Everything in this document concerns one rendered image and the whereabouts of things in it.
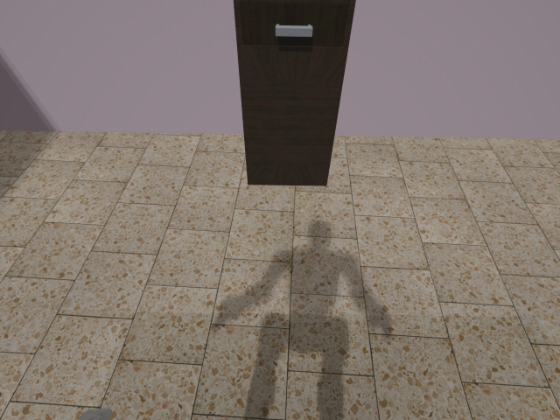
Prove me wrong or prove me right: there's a drawer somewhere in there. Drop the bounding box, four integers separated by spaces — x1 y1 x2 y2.
241 2 348 46

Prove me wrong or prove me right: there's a cabinet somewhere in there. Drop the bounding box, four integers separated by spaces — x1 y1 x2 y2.
234 0 356 186

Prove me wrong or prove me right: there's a handle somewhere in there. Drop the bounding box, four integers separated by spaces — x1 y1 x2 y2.
276 24 313 37

